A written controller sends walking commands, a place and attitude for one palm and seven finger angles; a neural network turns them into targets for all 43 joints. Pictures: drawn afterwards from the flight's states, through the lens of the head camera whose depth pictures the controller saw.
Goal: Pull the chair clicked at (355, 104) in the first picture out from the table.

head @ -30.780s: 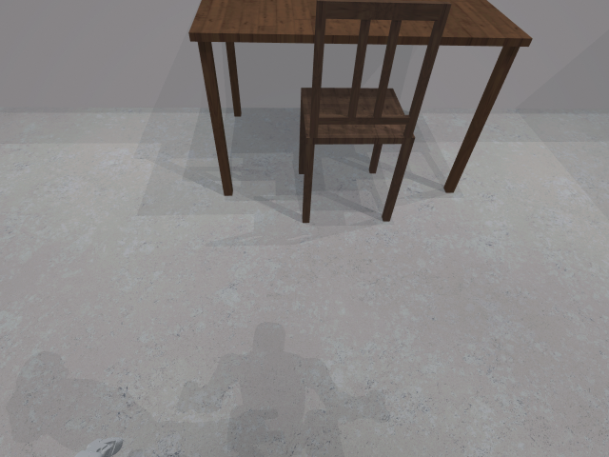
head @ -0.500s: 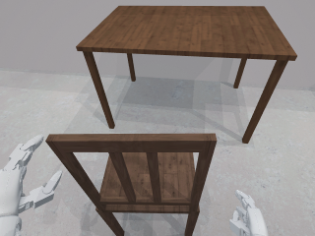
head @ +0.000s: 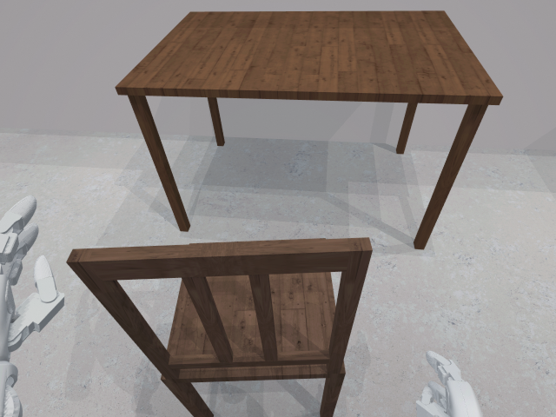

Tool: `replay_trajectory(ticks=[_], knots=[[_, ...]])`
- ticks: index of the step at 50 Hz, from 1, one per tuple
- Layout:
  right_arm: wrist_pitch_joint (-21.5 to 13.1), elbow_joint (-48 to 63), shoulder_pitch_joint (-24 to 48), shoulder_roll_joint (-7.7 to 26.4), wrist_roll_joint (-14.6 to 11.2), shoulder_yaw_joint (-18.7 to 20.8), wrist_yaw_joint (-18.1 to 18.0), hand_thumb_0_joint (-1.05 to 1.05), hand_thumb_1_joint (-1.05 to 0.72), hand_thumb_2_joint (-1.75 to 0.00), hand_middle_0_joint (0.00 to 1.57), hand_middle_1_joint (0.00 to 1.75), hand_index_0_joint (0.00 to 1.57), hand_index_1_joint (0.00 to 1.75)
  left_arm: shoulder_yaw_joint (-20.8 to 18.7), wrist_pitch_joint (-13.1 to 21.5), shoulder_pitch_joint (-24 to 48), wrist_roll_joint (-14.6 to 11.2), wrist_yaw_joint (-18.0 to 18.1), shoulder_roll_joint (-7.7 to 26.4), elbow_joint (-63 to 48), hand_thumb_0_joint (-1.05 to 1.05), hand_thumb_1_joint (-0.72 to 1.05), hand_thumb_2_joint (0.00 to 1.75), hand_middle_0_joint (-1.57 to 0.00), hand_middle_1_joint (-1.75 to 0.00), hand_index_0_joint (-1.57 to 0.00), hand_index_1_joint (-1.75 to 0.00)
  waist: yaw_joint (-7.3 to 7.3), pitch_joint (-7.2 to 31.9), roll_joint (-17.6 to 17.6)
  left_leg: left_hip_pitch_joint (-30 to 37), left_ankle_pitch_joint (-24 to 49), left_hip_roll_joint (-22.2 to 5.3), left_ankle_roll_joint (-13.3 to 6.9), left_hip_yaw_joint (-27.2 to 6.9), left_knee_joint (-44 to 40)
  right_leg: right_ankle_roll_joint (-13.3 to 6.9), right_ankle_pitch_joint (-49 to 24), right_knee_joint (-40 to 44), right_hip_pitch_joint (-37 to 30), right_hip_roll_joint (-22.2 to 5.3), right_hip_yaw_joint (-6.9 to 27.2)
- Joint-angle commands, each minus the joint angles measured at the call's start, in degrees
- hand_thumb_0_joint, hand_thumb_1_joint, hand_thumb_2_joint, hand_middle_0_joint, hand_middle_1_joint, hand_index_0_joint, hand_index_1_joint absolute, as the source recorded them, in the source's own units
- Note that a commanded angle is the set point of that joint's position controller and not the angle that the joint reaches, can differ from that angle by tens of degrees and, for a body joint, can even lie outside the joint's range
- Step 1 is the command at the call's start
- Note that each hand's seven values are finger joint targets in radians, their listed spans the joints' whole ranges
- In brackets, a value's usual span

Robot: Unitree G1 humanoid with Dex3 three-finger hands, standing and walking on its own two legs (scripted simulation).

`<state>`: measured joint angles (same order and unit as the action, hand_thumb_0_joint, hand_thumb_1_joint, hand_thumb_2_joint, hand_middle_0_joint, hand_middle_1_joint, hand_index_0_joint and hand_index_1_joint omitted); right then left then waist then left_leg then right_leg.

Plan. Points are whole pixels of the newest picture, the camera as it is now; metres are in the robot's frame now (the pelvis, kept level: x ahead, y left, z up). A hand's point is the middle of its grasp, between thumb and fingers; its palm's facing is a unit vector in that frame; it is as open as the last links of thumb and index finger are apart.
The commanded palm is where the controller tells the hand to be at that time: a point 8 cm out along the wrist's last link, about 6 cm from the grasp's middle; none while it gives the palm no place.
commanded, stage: step back with the hand held close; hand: left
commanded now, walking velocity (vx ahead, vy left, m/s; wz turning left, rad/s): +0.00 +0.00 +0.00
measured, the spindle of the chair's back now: (212, 323) +0.28 +0.16 -0.07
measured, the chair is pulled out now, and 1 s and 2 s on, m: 0.57 0.57 0.57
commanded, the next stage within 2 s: stop stepping back and stand still in 1.32 s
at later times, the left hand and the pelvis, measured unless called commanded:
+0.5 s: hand (34, 331) +0.15 +0.28 +0.15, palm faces +0.33 -0.77 -0.55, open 7.4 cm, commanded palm +0.10 +0.32 +0.18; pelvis -0.04 +0.02 -0.01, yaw +0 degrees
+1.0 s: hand out of the picture +0.09 +0.27 +0.16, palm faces +0.39 -0.78 -0.49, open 7.4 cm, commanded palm +0.03 +0.31 +0.18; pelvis -0.11 +0.01 -0.01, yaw +0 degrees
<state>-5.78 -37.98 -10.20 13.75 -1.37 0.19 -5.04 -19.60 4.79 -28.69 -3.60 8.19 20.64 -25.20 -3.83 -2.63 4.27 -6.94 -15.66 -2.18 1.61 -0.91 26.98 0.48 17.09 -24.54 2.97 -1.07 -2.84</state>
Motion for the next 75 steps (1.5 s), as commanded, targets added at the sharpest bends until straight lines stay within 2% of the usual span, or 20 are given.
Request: replay_trajectory(ticks=[1, 4, 5, 6, 10, 18, 26, 32, 35, 39, 42, 47, 51, 55, 57, 62, 64, 68, 71, 75], knots=[[-2.15, 9.26, 9.15, 5.0, 0.04, 1.75, -0.49, 0.0, -0.9, -0.9, 0.2, 0.3, 0.2, 0.3, -6.25, 2.6, 3.54, 0.03, 0.6, 7.83, -4.02, 0.0, 0.9, 0.9, -0.2, -0.3, -0.2, -0.3, 0.75, 1.87, -3.57, 2.09, 13.21, -0.34, -2.72, 0.44, -2.98, -1.32, -16.26, 4.39, 4.44, -1.4, 0.12], [-1.91, 10.5, 9.49, 5.44, 0.3, 1.54, -0.15, 0.0, -0.9, -0.9, 0.2, 0.3, 0.2, 0.3, -3.79, 3.57, 7.0, 0.0, -0.09, 7.19, -8.49, 0.0, 0.9, 0.9, -0.2, -0.3, -0.2, -0.3, 0.88, 4.33, -3.76, 3.29, 13.14, -0.24, -3.11, 0.5, -3.12, -1.0, -15.97, 4.23, 3.98, -1.76, 0.33], [-1.23, 11.66, 7.5, 6.5, -0.01, 2.05, 0.28, 0.0, -0.9, -0.9, 0.2, 0.3, 0.2, 0.3, -14.87, 6.43, 15.94, -0.35, 0.18, 19.67, -16.3, 0.0, 0.9, 0.9, -0.2, -0.3, -0.2, -0.3, 2.21, 1.18, -1.88, -0.44, 12.09, -1.51, -4.01, -0.84, 0.05, -1.12, -21.59, 6.12, 8.7, -4.89, 6.04], [-0.98, 10.53, 7.01, 5.6, -0.05, 1.67, 0.34, 0.0, -0.9, -0.9, 0.2, 0.3, 0.2, 0.3, -15.24, 7.44, 17.18, -0.01, -0.03, 20.22, -15.22, 0.0, 0.9, 0.9, -0.2, -0.3, -0.2, -0.3, 2.74, 2.04, -1.14, -1.41, 10.76, -1.35, -3.56, -1.64, 0.6, -2.0, -23.17, 5.46, 7.32, -6.6, 6.4], [0.27, 12.08, 7.98, 5.49, 0.45, 2.18, 0.96, 0.0, -0.9, -0.9, 0.2, 0.3, 0.2, 0.3, -9.66, 6.57, -0.36, -0.17, -0.98, 10.76, -9.75, 0.0, 0.9, 0.9, -0.2, -0.3, -0.2, -0.3, 2.48, 6.18, -1.46, -1.07, 18.98, -2.66, -3.63, -2.29, 0.77, -1.37, -23.03, 2.43, 6.42, -6.1, 5.18], [2.09, 13.9, 7.91, 5.33, 0.29, 3.46, 0.66, 0.0, -0.9, -0.9, 0.2, 0.3, 0.2, 0.3, -13.46, 7.58, -7.7, -0.51, -0.2, 13.85, -17.56, 0.0, 0.9, 0.9, -0.2, -0.3, -0.2, -0.3, 2.58, 13.52, 0.23, -2.46, 28.43, -6.32, -4.21, -5.5, -0.92, -0.29, -17.16, -3.39, 6.29, -4.0, 1.81], [-1.29, 11.68, 5.96, 5.46, 0.53, 3.19, -0.17, 0.0, -0.9, -0.9, 0.2, 0.3, 0.2, 0.3, -13.05, 8.25, -5.65, -0.75, 1.02, 13.78, -18.49, 0.0, 0.9, 0.9, -0.2, -0.3, -0.2, -0.3, 2.97, 11.22, 6.55, -7.91, 17.39, -8.89, -5.32, -7.27, -2.88, 0.11, -1.39, -5.81, 9.8, -3.04, 1.43], [-0.93, 11.22, 4.16, 4.19, 0.07, 3.35, 0.12, 0.0, -0.9, -0.9, 0.2, 0.3, 0.2, 0.3, -10.83, 7.36, -3.63, -0.72, 1.6, 12.31, -13.56, 0.0, 0.9, 0.9, -0.2, -0.3, -0.2, -0.3, 4.28, 7.3, -11.95, -9.47, -6.2, 1.02, -1.37, -1.44, 17.59, -7.01, 0.02, 8.56, 21.23, -15.32, 15.04], [-0.52, 11.08, 5.7, 4.19, 0.51, 2.51, 0.24, 0.0, -0.9, -0.9, 0.2, 0.3, 0.2, 0.3, -11.65, 7.07, -0.49, -0.18, 2.24, 13.99, -15.47, 0.0, 0.9, 0.9, -0.2, -0.3, -0.2, -0.3, 4.37, 6.48, -13.07, -9.35, -4.83, 0.0, -1.73, -3.01, 18.6, -7.36, 1.72, 7.53, 23.3, -16.28, 11.2], [-0.95, 12.98, 7.12, 5.46, 0.15, 2.25, -0.82, 0.0, -0.9, -0.9, 0.2, 0.3, 0.2, 0.3, -13.24, 8.57, -1.88, 0.23, 2.64, 14.02, -17.19, 0.0, 0.9, 0.9, -0.2, -0.3, -0.2, -0.3, 3.16, 4.94, 4.25, -16.42, 2.79, -9.66, -5.77, -13.45, -7.26, 0.08, 0.48, -7.49, 14.41, -2.36, 2.0], [-2.14, 12.52, 6.03, 4.12, 1.08, 2.09, -0.17, 0.0, -0.9, -0.9, 0.2, 0.3, 0.2, 0.3, -13.37, 9.18, -2.44, 0.13, 2.2, 13.81, -20.1, 0.0, 0.9, 0.9, -0.2, -0.3, -0.2, -0.3, 3.33, 8.75, 13.95, -15.98, 13.53, -11.5, -6.87, -13.75, -7.53, 0.44, 3.72, -14.25, 11.71, -2.42, 1.65], [-3.88, 11.09, 3.83, 5.09, 1.35, 3.19, 1.22, 0.0, -0.9, -0.9, 0.2, 0.3, 0.2, 0.3, -11.74, 10.17, -4.78, 0.06, 1.17, 12.5, -23.51, 0.0, 0.9, 0.9, -0.2, -0.3, -0.2, -0.3, 3.01, 12.15, 6.95, -7.82, 31.28, -10.82, -5.94, -10.11, 2.31, -0.37, -7.76, -5.31, 10.43, -2.86, 1.31], [-3.63, 10.08, 4.4, 5.41, 0.82, 4.1, 0.96, 0.0, -0.9, -0.9, 0.2, 0.3, 0.2, 0.3, -15.8, 10.84, -6.63, -0.17, 1.15, 14.96, -18.86, 0.0, 0.9, 0.9, -0.2, -0.3, -0.2, -0.3, 3.03, 11.87, 2.72, -15.09, 13.45, -8.38, -4.15, -8.03, 2.3, -2.07, -9.44, -5.82, 7.91, -3.36, 2.3], [-2.35, 9.74, 3.84, 3.59, 0.58, 4.35, 0.64, 0.0, -0.9, -0.9, 0.2, 0.3, 0.2, 0.3, -16.03, 11.43, -4.95, -0.94, 2.07, 15.81, -16.05, 0.0, 0.9, 0.9, -0.2, -0.3, -0.2, -0.3, 4.08, 11.11, -12.77, -13.26, -8.77, 2.02, -0.23, -1.24, 22.97, -9.08, -0.13, 8.98, 21.19, -18.15, 17.72], [-1.33, 9.18, 4.88, 3.04, 1.07, 4.18, 0.74, 0.0, -0.9, -0.9, 0.2, 0.3, 0.2, 0.3, -14.86, 10.34, -3.85, -0.65, 2.54, 14.9, -15.35, 0.0, 0.9, 0.9, -0.2, -0.3, -0.2, -0.3, 3.49, 11.08, -14.37, -13.48, -11.59, 1.62, -0.57, -3.51, 34.14, -11.9, 0.4, 11.04, 22.85, -21.56, 17.88], [-1.66, 10.27, 6.38, 3.2, 0.72, 1.93, -0.82, 0.0, -0.9, -0.9, 0.2, 0.3, 0.2, 0.3, -14.23, 12.01, -2.54, 0.37, 2.83, 14.71, -16.33, 0.0, 0.9, 0.9, -0.2, -0.3, -0.2, -0.3, 4.4, 6.11, -5.97, -11.85, -1.5, -2.59, -2.9, -3.73, -6.87, -1.89, -4.17, -5.35, 16.54, -8.19, 3.03], [-2.93, 10.2, 4.65, 4.0, 1.7, 3.47, -0.33, 0.0, -0.9, -0.9, 0.2, 0.3, 0.2, 0.3, -13.74, 13.09, -2.37, 0.82, 2.9, 13.89, -19.89, 0.0, 0.9, 0.9, -0.2, -0.3, -0.2, -0.3, 4.81, 7.61, 11.09, -11.1, 20.93, -18.51, -10.73, -19.65, -9.09, 0.97, 10.14, -25.76, 22.79, -1.14, 3.07], [-6.09, 7.81, 2.71, 5.13, 2.74, 4.82, 1.4, 0.0, -0.9, -0.9, 0.2, 0.3, 0.2, 0.3, -12.79, 14.09, 0.39, 0.29, 1.94, 13.61, -26.18, 0.0, 0.9, 0.9, -0.2, -0.3, -0.2, -0.3, 4.94, 9.51, 13.15, -10.93, 36.93, -17.18, -12.21, -11.71, -3.52, 1.11, 11.97, -36.63, 22.99, -0.58, 6.33], [-7.51, 7.23, 1.39, 5.44, 1.58, 5.26, 2.34, 0.0, -0.9, -0.9, 0.2, 0.3, 0.2, 0.3, -13.66, 14.82, -0.3, 0.16, 1.78, 14.45, -27.56, 0.0, 0.9, 0.9, -0.2, -0.3, -0.2, -0.3, 3.55, 10.35, 12.13, -6.83, 31.85, -13.45, -8.73, -7.77, -1.96, -0.21, 7.99, -22.92, 19.26, -0.45, 2.34], [-5.72, 10.26, 1.66, 5.42, 0.67, 3.46, 2.81, 0.0, -0.9, -0.9, 0.2, 0.3, 0.2, 0.3, -15.09, 11.5, -6.66, -0.49, 1.42, 14.18, -19.8, 0.0, 0.9, 0.9, -0.2, -0.3, -0.2, -0.3, 3.87, 8.99, 11.02, -15.23, -8.66, -8.35, -5.62, -7.31, 0.51, 0.93, 0.73, -1.26, 8.61, 0.54, -1.23]])
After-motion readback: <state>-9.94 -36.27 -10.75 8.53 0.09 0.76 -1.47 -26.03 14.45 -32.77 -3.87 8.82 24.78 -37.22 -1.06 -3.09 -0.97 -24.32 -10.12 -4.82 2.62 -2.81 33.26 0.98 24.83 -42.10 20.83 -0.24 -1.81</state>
